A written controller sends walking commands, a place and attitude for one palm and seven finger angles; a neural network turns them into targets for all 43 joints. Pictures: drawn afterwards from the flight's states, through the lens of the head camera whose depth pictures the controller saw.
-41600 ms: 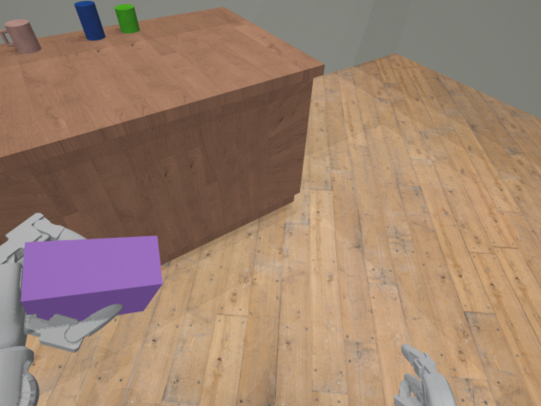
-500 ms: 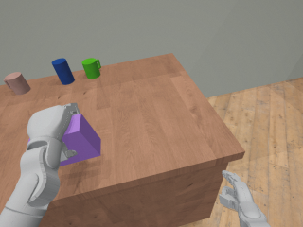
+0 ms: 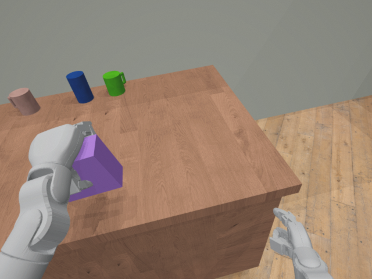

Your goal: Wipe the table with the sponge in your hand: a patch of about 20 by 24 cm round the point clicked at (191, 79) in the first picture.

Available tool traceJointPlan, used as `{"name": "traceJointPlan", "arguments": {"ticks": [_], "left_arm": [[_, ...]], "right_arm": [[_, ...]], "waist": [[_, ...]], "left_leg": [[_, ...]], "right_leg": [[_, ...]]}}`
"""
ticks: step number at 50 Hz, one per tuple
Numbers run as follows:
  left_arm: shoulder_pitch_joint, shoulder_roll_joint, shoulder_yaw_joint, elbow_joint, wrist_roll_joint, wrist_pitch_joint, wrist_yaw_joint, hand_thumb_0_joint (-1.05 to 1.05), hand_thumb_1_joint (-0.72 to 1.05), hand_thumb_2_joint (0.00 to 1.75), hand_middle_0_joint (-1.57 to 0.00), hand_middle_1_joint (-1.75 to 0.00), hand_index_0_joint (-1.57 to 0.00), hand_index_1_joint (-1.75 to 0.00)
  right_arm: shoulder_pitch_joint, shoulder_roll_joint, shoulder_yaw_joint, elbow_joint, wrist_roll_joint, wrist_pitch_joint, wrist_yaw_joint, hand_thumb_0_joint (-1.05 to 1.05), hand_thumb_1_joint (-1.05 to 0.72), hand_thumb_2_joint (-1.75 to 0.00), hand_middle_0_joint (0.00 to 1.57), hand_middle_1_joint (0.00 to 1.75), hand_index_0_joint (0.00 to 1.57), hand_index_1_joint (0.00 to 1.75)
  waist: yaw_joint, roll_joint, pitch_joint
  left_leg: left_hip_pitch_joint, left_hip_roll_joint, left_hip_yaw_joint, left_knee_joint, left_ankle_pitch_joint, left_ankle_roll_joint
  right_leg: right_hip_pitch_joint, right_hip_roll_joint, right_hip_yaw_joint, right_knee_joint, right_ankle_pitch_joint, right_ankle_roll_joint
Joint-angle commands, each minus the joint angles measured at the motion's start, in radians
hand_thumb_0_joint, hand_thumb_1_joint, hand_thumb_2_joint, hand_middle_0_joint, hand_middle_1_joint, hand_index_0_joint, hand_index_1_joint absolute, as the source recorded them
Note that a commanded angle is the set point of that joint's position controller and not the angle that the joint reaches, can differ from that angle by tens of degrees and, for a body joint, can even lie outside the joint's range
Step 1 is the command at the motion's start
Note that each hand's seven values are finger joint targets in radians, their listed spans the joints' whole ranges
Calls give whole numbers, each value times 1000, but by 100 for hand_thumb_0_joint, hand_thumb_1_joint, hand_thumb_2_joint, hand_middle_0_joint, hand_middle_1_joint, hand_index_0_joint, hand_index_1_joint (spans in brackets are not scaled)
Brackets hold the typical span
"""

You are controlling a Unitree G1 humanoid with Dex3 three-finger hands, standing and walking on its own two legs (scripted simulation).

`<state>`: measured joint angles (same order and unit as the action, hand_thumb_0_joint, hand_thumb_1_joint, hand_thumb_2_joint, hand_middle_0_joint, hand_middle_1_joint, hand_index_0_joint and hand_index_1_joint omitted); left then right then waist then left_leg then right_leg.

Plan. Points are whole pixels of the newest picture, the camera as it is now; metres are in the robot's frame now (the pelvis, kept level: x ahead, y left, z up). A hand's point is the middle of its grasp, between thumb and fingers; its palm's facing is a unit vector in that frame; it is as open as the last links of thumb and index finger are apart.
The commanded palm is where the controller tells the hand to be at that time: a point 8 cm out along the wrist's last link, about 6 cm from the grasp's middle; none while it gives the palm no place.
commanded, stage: bring the sponge back beside the body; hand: left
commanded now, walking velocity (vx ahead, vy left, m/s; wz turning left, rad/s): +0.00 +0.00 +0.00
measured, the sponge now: (87, 174) +0.26 +0.27 +0.12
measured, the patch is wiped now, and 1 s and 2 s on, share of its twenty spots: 1.00 1.00 1.00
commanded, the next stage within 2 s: step back with the hand held close in 1.52 s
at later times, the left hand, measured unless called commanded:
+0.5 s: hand (70, 176) +0.23 +0.27 +0.16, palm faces +0.17 -0.13 -0.98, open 9.8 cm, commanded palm +0.19 +0.27 +0.23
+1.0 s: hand (61, 193) +0.20 +0.28 +0.15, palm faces +0.14 -0.11 -0.98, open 9.8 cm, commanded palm +0.16 +0.27 +0.22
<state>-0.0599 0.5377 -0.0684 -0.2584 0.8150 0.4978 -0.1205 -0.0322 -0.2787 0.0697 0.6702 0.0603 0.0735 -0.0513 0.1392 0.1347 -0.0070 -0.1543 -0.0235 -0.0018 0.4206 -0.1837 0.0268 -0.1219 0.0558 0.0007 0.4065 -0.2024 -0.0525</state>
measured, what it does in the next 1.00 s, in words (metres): stands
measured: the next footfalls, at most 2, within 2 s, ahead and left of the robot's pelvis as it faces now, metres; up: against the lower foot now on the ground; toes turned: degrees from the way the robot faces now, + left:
none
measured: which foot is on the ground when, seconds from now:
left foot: down 0.00-1.00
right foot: down 0.00-1.00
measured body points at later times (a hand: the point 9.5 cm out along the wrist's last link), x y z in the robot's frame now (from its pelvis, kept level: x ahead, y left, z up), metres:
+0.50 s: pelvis +0.00 +0.00 +0.00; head -0.03 -0.05 +0.44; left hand +0.21 +0.27 +0.21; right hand +0.27 -0.19 -0.07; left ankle +0.03 +0.10 -0.74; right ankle +0.02 -0.09 -0.74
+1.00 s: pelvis +0.00 +0.00 +0.00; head -0.04 -0.05 +0.44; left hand +0.18 +0.28 +0.20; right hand +0.26 -0.19 -0.07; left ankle +0.03 +0.10 -0.74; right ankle +0.02 -0.09 -0.74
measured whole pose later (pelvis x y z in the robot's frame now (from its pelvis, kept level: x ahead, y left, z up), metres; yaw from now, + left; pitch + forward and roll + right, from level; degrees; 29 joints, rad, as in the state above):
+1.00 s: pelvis +0.00 +0.00 +0.00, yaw +0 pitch -6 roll +0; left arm 0.22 0.56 0.01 -0.39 0.81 0.40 -0.08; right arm 0.00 -0.27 0.05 0.67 0.04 0.05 -0.04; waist 0.15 0.14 0.00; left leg -0.14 -0.01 0.00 0.45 -0.20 0.02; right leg -0.11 0.07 0.00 0.42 -0.20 -0.06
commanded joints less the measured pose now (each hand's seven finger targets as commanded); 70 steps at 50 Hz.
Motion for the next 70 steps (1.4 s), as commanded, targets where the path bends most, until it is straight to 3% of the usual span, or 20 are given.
{"name": "traceJointPlan", "arguments": {"ticks": [1, 12, 15, 17, 20, 22, 30, 33, 35, 38, 40, 43, 50, 52, 59, 60, 63, 66, 69, 70], "left_arm": [[-326, 259, 176, -213, 59, -24, 47, 0, 10, 130, -120, -160, -120, -160], [-194, 230, 187, -236, 44, -43, 59, 0, 10, 130, -120, -160, -120, -160], [-152, 275, 232, -302, 37, -47, 65, 0, 10, 130, -120, -160, -120, -160], [-130, 214, 184, -267, 33, -44, 64, 0, 10, 130, -120, -160, -120, -160], [-134, 255, 215, -311, 33, -50, 65, 0, 10, 130, -120, -160, -120, -160], [-113, 213, 184, -288, 36, -55, 66, 0, 10, 130, -120, -160, -120, -160], [-75, 275, 240, -313, 36, -75, 70, 0, 10, 130, -120, -160, -120, -160], [-43, 231, 206, -274, 38, -80, 70, 0, 10, 130, -120, -160, -120, -160], [-58, 261, 229, -339, 41, -91, 71, 0, 10, 130, -120, -160, -120, -160], [10, 224, 209, -299, 35, -92, 71, 0, 10, 130, -120, -160, -120, -160], [7, 280, 262, -342, 39, -98, 76, 0, 10, 130, -120, -160, -120, -160], [70, 239, 239, -308, 30, -99, 78, 0, 10, 130, -120, -160, -120, -160], [76, 275, 268, -359, 31, -116, 82, 0, 10, 130, -120, -160, -120, -160], [109, 240, 246, -315, 32, -119, 82, 0, 10, 130, -120, -160, -120, -160], [131, 258, 265, -371, 40, -150, 96, 0, 10, 130, -120, -160, -120, -160], [97, 280, 279, -405, 46, -152, 97, 0, 10, 130, -120, -160, -120, -160], [131, 244, 258, -328, 40, -149, 101, 0, 10, 130, -120, -160, -120, -160], [90, 241, 250, -349, 38, -146, 99, 0, 10, 130, -120, -160, -120, -160], [117, 241, 251, -328, 28, -145, 93, 0, 10, 130, -120, -160, -120, -160], [102, 260, 265, -362, 32, -144, 91, 0, 10, 130, -120, -160, -120, -160]], "right_arm": [[-261, -78, -32, -193, -1, -70, -5, 0, -90, -90, 20, 30, 20, 30], [-248, -74, -37, -187, -5, -73, 7, 0, -90, -90, 20, 30, 20, 30], [-256, -83, -40, -195, -8, -71, 10, 0, -90, -90, 20, 30, 20, 30], [-244, -74, -37, -189, -6, -72, 11, 0, -90, -90, 20, 30, 20, 30], [-259, -82, -38, -196, -5, -70, 9, 0, -90, -90, 20, 30, 20, 30], [-242, -74, -39, -188, -7, -76, 9, 0, -90, -90, 20, 30, 20, 30], [-252, -83, -42, -191, -12, -77, 1, 0, -90, -90, 20, 30, 20, 30], [-235, -80, -42, -182, -14, -77, 3, 0, -90, -90, 20, 30, 20, 30], [-251, -80, -42, -194, -13, -84, 1, 0, -90, -90, 20, 30, 20, 30], [-229, -79, -44, -185, -16, -82, 5, 0, -90, -90, 20, 30, 20, 30], [-244, -82, -45, -192, -17, -86, 5, 0, -90, -90, 20, 30, 20, 30], [-225, -80, -46, -186, -20, -80, 10, 0, -90, -90, 20, 30, 20, 30], [-238, -83, -49, -195, -19, -90, 5, 0, -90, -90, 20, 30, 20, 30], [-217, -77, -48, -185, -20, -92, 5, 0, -90, -90, 20, 30, 20, 30], [-207, -79, -56, -181, -25, -95, 9, 0, -90, -90, 20, 30, 20, 30], [-232, -80, -53, -192, -20, -102, 6, 0, -90, -90, 20, 30, 20, 30], [-200, -80, -57, -174, -26, -98, 5, 0, -90, -90, 20, 30, 20, 30], [-219, -74, -50, -185, -20, -103, 3, 0, -90, -90, 20, 30, 20, 30], [-214, -80, -55, -176, -22, -96, 3, 0, -90, -90, 20, 30, 20, 30], [-232, -80, -52, -187, -17, -103, 1, 0, -90, -90, 20, 30, 20, 30]], "waist": [[12, -31, -230], [12, -78, -188], [19, -32, -215], [8, -71, -173], [10, -38, -179], [6, -57, -172], [8, -46, -151], [9, -59, -131], [11, -15, -161], [12, -55, -138], [17, -33, -154], [17, -61, -133], [13, -41, -135], [9, -78, -102], [16, -36, -117], [13, 6, -122], [14, -60, -101], [14, -23, -102], [10, -65, -91], [9, -16, -104]], "left_leg": [[55, -1, -89, -48, 107, 17], [49, 5, -91, -47, 114, 15], [61, 4, -94, -41, 130, 17], [53, 6, -88, -40, 132, 17], [59, 5, -96, -44, 109, 18], [61, 7, -92, -40, 126, 18], [53, 4, -95, -37, 75, 20], [47, 3, -92, -38, 82, 18], [61, 5, -97, -44, 79, 20], [54, 4, -91, -38, 93, 20], [52, 6, -98, -37, 90, 19], [42, 4, -88, -30, 96, 18], [49, 4, -97, -26, 67, 20], [41, 4, -92, -22, 72, 20], [50, 5, -95, -30, 84, 20], [54, 7, -105, -40, 63, 22], [50, 8, -95, -43, 65, 20], [37, 6, -99, -53, 35, 19], [39, 7, -98, -54, 37, 19], [40, 9, -103, -59, 15, 20]], "right_leg": [[39, -32, 137, -70, 54, -44], [17, -27, 136, -77, 55, -39], [41, -23, 162, -69, 89, -46], [11, -25, 130, -75, 80, -36], [15, -18, 157, -80, 56, -42], [10, -22, 131, -77, 68, -38], [-2, -21, 171, -94, 7, -40], [-9, -23, 137, -94, 11, -35], [9, -18, 159, -87, 13, -41], [-3, -22, 133, -94, 21, -34], [13, -18, 167, -84, 26, -42], [2, -25, 139, -89, 28, -34], [-4, -20, 179, -97, -9, -39], [-25, -26, 150, -101, -18, -30], [-8, -22, 133, -93, 6, -31], [0, -10, 159, -90, -7, -39], [-11, -15, 126, -101, -15, -31], [-2, -13, 133, -96, -31, -35], [-12, -18, 130, -104, -33, -27], [-3, -9, 156, -100, -44, -34]]}}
